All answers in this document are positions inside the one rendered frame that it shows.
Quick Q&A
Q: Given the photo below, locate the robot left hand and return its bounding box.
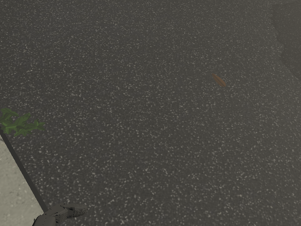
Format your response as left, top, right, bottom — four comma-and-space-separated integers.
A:
32, 202, 87, 226

